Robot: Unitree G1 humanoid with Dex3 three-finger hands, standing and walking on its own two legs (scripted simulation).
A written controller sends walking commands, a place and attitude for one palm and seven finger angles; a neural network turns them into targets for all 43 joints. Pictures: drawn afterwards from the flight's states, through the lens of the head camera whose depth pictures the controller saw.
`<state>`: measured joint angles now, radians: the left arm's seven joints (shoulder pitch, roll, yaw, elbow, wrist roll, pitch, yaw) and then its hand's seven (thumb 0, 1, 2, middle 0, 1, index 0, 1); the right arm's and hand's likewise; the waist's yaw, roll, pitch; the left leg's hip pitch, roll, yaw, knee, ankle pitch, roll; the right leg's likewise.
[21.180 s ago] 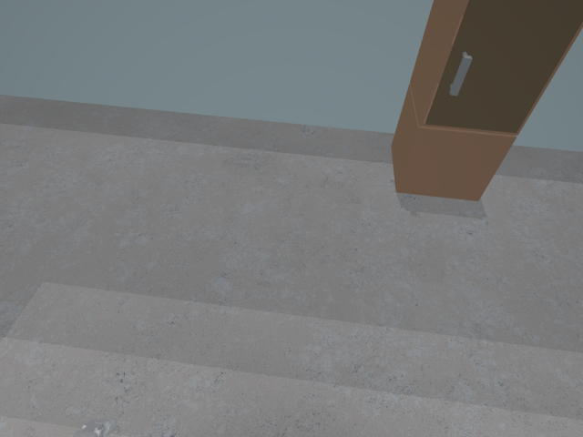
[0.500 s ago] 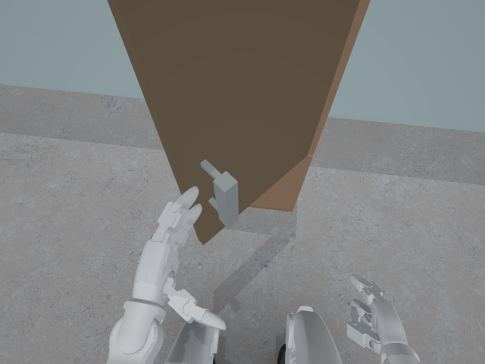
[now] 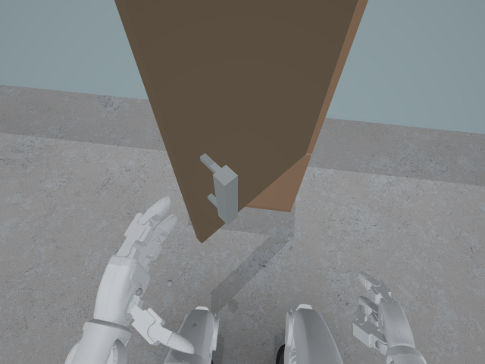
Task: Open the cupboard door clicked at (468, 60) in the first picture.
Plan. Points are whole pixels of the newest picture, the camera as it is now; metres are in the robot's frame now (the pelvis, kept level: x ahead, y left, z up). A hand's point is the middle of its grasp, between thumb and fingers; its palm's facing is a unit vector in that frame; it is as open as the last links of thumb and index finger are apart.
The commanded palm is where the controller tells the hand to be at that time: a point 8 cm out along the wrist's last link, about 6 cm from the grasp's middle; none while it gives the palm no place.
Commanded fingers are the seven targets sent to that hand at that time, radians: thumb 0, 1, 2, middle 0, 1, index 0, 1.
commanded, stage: draw the hand back to the body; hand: left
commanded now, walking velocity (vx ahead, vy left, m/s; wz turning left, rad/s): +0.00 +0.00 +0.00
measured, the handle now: (218, 189) +0.38 +0.07 +0.04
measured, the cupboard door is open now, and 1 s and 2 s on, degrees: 51 51 51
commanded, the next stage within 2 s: step back with the hand held close in 1.50 s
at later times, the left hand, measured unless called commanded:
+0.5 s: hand (71, 263) +0.22 +0.19 +0.17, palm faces +0.01 -0.98 -0.20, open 15.9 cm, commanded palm +0.19 +0.24 +0.18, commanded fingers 0.00 -0.15 0.45 -0.16 -0.30 -0.16 -0.30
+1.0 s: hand out of the picture +0.24 +0.26 +0.28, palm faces +0.40 -0.81 -0.42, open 10.5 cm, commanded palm +0.19 +0.30 +0.30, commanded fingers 0.00 0.73 0.82 -0.19 -0.30 -0.19 -0.30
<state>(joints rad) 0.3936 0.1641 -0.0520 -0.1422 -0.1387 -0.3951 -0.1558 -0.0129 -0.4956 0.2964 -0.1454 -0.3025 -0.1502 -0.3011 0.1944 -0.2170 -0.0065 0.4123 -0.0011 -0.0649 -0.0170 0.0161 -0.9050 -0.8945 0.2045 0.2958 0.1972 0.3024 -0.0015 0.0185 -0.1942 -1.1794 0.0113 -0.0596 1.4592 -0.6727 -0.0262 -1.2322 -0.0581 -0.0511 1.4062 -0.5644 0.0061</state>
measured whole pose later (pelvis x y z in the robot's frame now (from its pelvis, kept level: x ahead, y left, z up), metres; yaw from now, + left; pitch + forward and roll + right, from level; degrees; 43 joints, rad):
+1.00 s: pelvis +0.06 +0.01 +0.14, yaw +0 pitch -1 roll -1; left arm 0.53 0.34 0.26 -0.44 -0.04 -0.02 0.14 0.00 0.39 0.68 -0.19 -0.30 -0.19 -0.30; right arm 0.26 -0.22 0.06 0.56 0.01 -0.14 -0.11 0.02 -0.90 -0.89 0.21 0.30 0.20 0.30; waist 0.06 0.07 -0.06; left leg -0.20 0.01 -0.01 0.62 -0.40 0.00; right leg -0.26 -0.05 -0.04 0.59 -0.32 0.03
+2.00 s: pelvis +0.01 +0.03 +0.15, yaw -3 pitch +0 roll +0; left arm 0.57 0.43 0.42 -0.50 -0.04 -0.16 0.11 0.02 0.89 0.89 -0.21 -0.30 -0.21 -0.30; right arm 0.16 -0.23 -0.02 0.57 0.00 -0.01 -0.09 0.02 -0.90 -0.89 0.20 0.30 0.20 0.30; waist 0.01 0.02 0.04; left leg -0.21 0.00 0.03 0.46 -0.25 0.02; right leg -0.27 -0.06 0.00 0.41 -0.14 0.05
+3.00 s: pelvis -0.16 -0.02 +0.10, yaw +13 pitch +0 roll +1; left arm 0.51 0.49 0.55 -0.57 -0.04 -0.29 0.16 0.01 0.89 0.89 -0.21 -0.30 -0.21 -0.30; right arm 0.15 -0.17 -0.05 0.64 0.01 -0.15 -0.04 0.02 -0.90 -0.89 0.21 0.30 0.20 0.30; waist 0.03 -0.01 0.04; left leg -0.68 0.12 0.15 0.80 -0.25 -0.03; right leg -0.35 0.03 0.04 0.86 -0.58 -0.05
